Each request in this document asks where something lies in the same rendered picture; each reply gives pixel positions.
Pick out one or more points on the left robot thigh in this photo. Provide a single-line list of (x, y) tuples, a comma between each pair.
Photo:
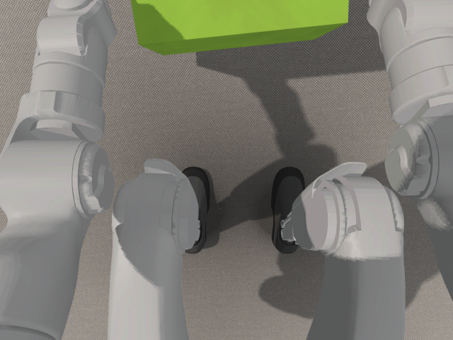
[(145, 296)]

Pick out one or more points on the carton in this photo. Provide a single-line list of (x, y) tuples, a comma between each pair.
[(171, 27)]

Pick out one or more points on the robot left forearm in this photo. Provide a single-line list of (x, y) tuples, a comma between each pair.
[(69, 69)]

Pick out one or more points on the right robot upper arm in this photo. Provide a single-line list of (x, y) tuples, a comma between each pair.
[(420, 165)]

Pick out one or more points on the right robot thigh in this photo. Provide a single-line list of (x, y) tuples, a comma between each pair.
[(363, 296)]

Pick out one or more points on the robot right forearm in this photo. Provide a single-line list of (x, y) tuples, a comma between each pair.
[(416, 40)]

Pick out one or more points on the robot thigh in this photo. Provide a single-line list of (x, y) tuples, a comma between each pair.
[(145, 296), (363, 296)]

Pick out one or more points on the left robot upper arm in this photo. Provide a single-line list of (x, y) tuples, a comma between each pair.
[(49, 190)]

